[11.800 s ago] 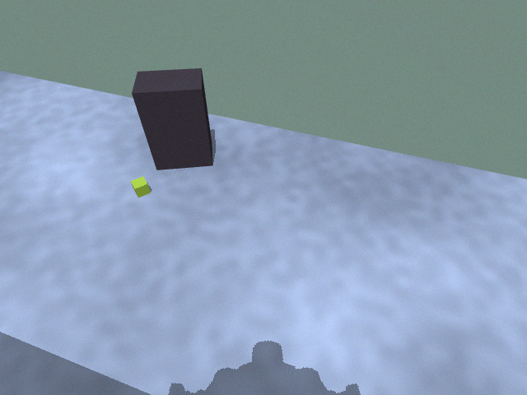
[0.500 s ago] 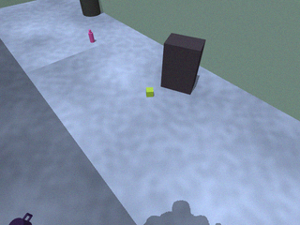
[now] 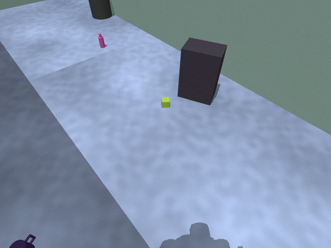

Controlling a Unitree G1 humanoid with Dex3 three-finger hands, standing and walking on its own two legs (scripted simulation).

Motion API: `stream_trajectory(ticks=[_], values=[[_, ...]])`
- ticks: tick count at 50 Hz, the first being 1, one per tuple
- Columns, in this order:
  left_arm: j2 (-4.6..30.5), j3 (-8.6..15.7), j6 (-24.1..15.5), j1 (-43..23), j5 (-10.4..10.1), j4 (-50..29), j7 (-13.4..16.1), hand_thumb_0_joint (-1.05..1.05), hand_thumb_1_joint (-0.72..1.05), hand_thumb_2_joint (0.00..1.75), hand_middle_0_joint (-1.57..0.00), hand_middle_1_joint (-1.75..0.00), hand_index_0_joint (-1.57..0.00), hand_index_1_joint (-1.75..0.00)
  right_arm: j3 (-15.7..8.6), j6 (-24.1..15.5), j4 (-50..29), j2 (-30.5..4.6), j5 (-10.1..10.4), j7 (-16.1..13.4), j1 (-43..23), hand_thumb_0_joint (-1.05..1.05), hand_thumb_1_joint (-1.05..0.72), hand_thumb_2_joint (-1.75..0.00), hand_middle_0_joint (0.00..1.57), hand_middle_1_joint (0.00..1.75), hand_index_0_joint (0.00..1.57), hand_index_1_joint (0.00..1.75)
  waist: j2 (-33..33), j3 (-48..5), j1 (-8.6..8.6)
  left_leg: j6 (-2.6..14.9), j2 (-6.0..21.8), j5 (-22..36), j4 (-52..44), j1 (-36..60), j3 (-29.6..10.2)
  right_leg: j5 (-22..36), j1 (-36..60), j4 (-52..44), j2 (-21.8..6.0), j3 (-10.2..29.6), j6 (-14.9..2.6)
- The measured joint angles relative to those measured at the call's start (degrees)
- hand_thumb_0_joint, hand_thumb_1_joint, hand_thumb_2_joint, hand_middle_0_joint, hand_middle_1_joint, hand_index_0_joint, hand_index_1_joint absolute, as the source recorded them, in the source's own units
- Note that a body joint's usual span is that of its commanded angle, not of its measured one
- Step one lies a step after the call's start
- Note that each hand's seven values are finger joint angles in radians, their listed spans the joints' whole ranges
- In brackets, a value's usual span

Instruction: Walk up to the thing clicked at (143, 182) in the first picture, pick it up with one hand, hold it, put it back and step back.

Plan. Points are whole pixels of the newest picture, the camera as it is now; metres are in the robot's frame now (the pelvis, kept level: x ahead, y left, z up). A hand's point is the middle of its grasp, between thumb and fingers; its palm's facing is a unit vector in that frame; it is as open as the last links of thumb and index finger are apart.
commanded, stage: stand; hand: left
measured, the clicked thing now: (165, 102) +1.39 -0.01 -0.75
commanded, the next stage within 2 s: walk up in 0.62 s
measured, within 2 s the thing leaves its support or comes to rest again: neither
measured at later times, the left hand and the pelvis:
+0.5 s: hand out of the picture +0.06 +0.26 -0.16, palm faces -0.02 -0.94 -0.35, open 7.4 cm; pelvis +0.00 +0.00 +0.00, yaw +0 degrees
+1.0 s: hand (48, 221) +0.23 +0.34 -0.14, palm faces -0.35 -0.82 -0.45, open 7.4 cm; pelvis +0.08 +0.06 +0.00, yaw -18 degrees
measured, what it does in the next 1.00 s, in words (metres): walks ahead, turning right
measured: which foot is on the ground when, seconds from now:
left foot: down 0.00-1.00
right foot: down 0.00-0.86, up 0.88-1.00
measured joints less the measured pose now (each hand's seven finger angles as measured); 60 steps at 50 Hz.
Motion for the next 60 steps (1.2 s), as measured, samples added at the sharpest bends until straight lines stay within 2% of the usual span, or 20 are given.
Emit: stream_trajectory(ticks=[31, 33, 35, 37, 39, 41, 42, 43, 44, 45, 46, 48, 51, 54, 56, 58, 59, 60], values=[[-0.06, -0.02, 0.1, 0.29, -0.07, 0.13, -0.16, 0.0, 0.91, 0.9, -0.21, -0.3, -0.21, -0.3, 0.07, -0.14, 0.24, -0.03, -0.04, 0.01, 0.44, 0.0, -0.9, -0.9, 0.21, 0.3, 0.2, 0.3, 0.2, 0.09, 0.13, -0.03, -0.13, 0.11, -0.02, -0.4, -0.36, -0.15, -0.35, 0.2, -0.14, -0.37, -0.06], [0.14, 0.7, -0.26, 2.2, -0.28, -1.86, -1.03, 0.0, 0.91, 0.9, -0.21, -0.3, -0.21, -0.3, -1.36, 0.34, -2.19, -0.62, -1.28, 1.76, 0.43, 0.0, -0.9, -0.9, 0.21, 0.3, 0.2, 0.3, 0.21, -0.12, 0.67, 1.67, -0.03, -7.64, 5.25, -2.54, 1.31, -1.87, -2.41, 3.13, 0.21, 1.34, -0.95], [-0.1, 1.32, -0.62, 5.06, -0.11, -3.02, -1.7, 0.0, 0.91, 0.9, -0.21, -0.3, -0.21, -0.3, -2.65, 0.32, -5.66, -2.68, -2.1, 3.3, 0.12, 0.0, -0.9, -0.9, 0.21, 0.3, 0.2, 0.3, 1.55, -0.62, 0.83, 3.47, -0.98, -14.44, 13.04, -5.35, 0.38, -3.35, -4.83, 6.26, 1.19, 3.96, -0.97], [-0.58, 1.81, -0.45, 7.08, 0.18, -2.95, -1.77, 0.0, 0.9, 0.9, -0.21, -0.3, -0.21, -0.3, -3.98, 0.31, -8.96, -5.0, -2.39, 4.24, -0.29, 0.0, -0.9, -0.9, 0.21, 0.3, 0.2, 0.3, 3.65, -1.11, 0.45, 4.1, -2.32, -14.76, 20.44, -8.18, -2.39, -3.83, -6.63, 7.59, 2.33, 6.15, -0.5], [-0.41, 2.17, -0.26, 8.11, 0.29, -2.94, -1.45, 0.0, 0.9, 0.9, -0.21, -0.3, -0.21, -0.3, -4.97, 0.26, -11.49, -6.61, -2.24, 4.8, -0.42, 0.0, -0.9, -0.9, 0.21, 0.3, 0.2, 0.3, 5.14, -1.18, -0.26, 4.19, -3.01, -14.09, 23.82, -10.14, -4.7, -3.8, -7.71, 7.65, 3.02, 7.69, -0.04], [0.74, 2.66, -0.26, 8.52, 0.34, -3.63, -1.07, 0.01, 0.9, 0.9, -0.21, -0.3, -0.21, -0.3, -5.47, 0.01, -13.14, -7.36, -1.99, 5.09, 0.13, 0.0, -0.9, -0.9, 0.21, 0.3, 0.2, 0.3, 5.28, -1.05, -0.62, 4.65, -2.87, -15.52, 21.04, -10.19, -6.23, -4.33, -8.82, 8.29, 3.14, 9.18, 0.45], [1.69, 2.84, -0.24, 8.56, 0.33, -4.14, -0.89, 0.01, 0.9, 0.9, -0.21, -0.3, -0.21, -0.3, -5.64, -0.24, -13.82, -7.44, -1.95, 5.18, 0.7, 0.0, -0.91, -0.9, 0.21, 0.3, 0.2, 0.29, 4.85, -0.91, -0.88, 5.0, -2.49, -15.19, 16.46, -8.97, -6.66, -5.13, -9.57, 9.5, 3.0, 9.87, 0.76], [2.93, 3.07, -0.05, 8.32, 0.29, -4.35, -0.59, 0.01, 0.9, 0.9, -0.21, -0.3, -0.21, -0.3, -5.87, -0.64, -14.16, -6.88, -2.16, 5.06, 1.25, 0.0, -0.91, -0.9, 0.2, 0.3, 0.2, 0.29, 3.18, -0.39, -1.06, 4.18, -3.11, -11.07, 13.36, -7.52, -5.36, -7.46, -10.49, 12.22, 2.02, 10.72, 0.17], [3.83, 3.37, 0.3, 8.13, 0.2, -4.22, 0.01, 0.01, 0.9, 0.9, -0.21, -0.3, -0.21, -0.3, -5.9, -0.87, -14.34, -6.12, -2.55, 4.92, 1.95, 0.0, -0.91, -0.9, 0.2, 0.3, 0.2, 0.29, 1.72, -0.27, -0.93, 3.57, -3.61, -9.91, 11.97, -6.28, -3.54, -11.93, -12.5, 17.36, 1.72, 10.83, -0.65], [4.21, 3.51, 0.67, 8.19, 0.19, -4.22, 0.6, 0.01, 0.9, 0.9, -0.21, -0.3, -0.21, -0.3, -5.84, -0.74, -14.46, -5.63, -2.68, 4.9, 2.72, 0.0, -0.91, -0.9, 0.2, 0.3, 0.2, 0.29, 1.44, -0.44, -0.94, 3.36, -3.21, -9.76, 10.6, -4.87, -1.99, -14.64, -15.04, 22.97, 1.98, 8.42, -1.1], [4.33, 3.44, 0.78, 8.36, 0.22, -4.26, 0.87, 0.01, 0.9, 0.9, -0.21, -0.3, -0.21, -0.3, -5.74, -0.53, -14.45, -5.43, -2.58, 4.98, 3.68, 0.0, -0.91, -0.9, 0.2, 0.3, 0.2, 0.29, 1.97, -0.83, -1.44, 3.59, -2.4, -9.72, 8.88, -3.22, -1.03, -15.77, -17.24, 27.46, 1.97, 4.34, -1.27], [4.85, 3.04, 0.21, 8.07, -0.17, -4.19, 0.42, 0.01, 0.91, 0.9, -0.21, -0.3, -0.21, -0.3, -5.59, -0.19, -14.16, -5.28, -2.52, 4.94, 6.02, 0.0, -0.91, -0.9, 0.2, 0.3, 0.2, 0.29, 3.21, -1.57, -3.03, 4.11, -1.06, -9.16, 4.51, 0.72, 0.03, -14.67, -19.72, 31.67, 1.19, -2.54, -1.38], [6.51, 3.28, -0.85, 6.7, -1.05, -5.51, -0.74, 0.01, 0.91, 0.9, -0.21, -0.3, -0.2, -0.3, -5.43, 0.23, -13.94, -5.22, -2.75, 4.6, 8.75, 0.0, -0.9, -0.9, 0.21, 0.3, 0.2, 0.3, 3.31, -1.27, -4.57, 4.07, -0.85, -9.72, 0.87, 5.92, 2.57, -10.21, -21.46, 30.36, -0.53, -6.7, -1.64], [7.8, 3.6, -1.23, 5.3, -1.24, -7.18, -0.98, 0.01, 0.91, 0.9, -0.21, -0.3, -0.2, -0.3, -5.37, 0.88, -14.26, -5.44, -2.57, 4.75, 9.91, 0.0, -0.9, -0.9, 0.21, 0.3, 0.2, 0.3, 2.67, -0.05, -5.31, 4.43, -1.89, -13.32, 1.57, 10.05, 6.71, -5.9, -21.32, 23.11, -1.56, -9.49, -2.0], [8.17, 3.93, -1.46, 4.3, -1.28, -8.4, -0.66, 0.01, 0.91, 0.9, -0.21, -0.3, -0.2, -0.3, -5.36, 1.28, -15.19, -5.75, -2.64, 4.86, 10.73, 0.0, -0.9, -0.9, 0.21, 0.3, 0.2, 0.3, 2.75, 0.51, -5.53, 4.33, -2.22, -17.87, 6.08, 10.9, 9.41, -3.59, -19.97, 18.07, -0.92, -12.17, -2.83], [7.72, 4.55, -2.09, 3.42, -1.61, -9.86, -0.03, 0.01, 0.91, 0.9, -0.21, -0.3, -0.2, -0.3, -5.53, 1.94, -15.86, -6.12, -2.8, 4.6, 11.11, 0.0, -0.9, -0.9, 0.21, 0.3, 0.2, 0.3, 3.97, 1.44, -5.4, 3.8, -1.12, -22.67, 17.23, 9.0, 11.06, 1.52, -18.43, 17.32, 0.64, -13.04, -4.96], [6.87, 4.79, -2.45, 3.03, -1.6, -10.85, 0.44, 0.01, 0.91, 0.9, -0.21, -0.3, -0.2, -0.3, -5.65, 2.48, -15.91, -6.18, -2.83, 4.27, 10.83, 0.0, -0.9, -0.9, 0.21, 0.3, 0.2, 0.3, 5.6, 2.34, -5.3, 3.5, 0.06, -22.48, 26.18, 6.28, 9.28, 0.32, -18.29, 19.51, 1.79, -13.09, -5.35], [6.25, 4.78, -2.71, 2.98, -1.39, -12.14, 0.96, 0.0, 0.91, 0.9, -0.21, -0.3, -0.2, -0.3, -5.5, 3.11, -16.16, -5.82, -2.73, 4.1, 10.67, 0.0, -0.9, -0.9, 0.2, 0.3, 0.2, 0.29, 6.39, 2.69, -5.18, 2.42, -0.35, -21.88, 35.92, 2.16, 5.77, -1.67, -18.42, 21.62, 2.2, -12.95, -5.42]])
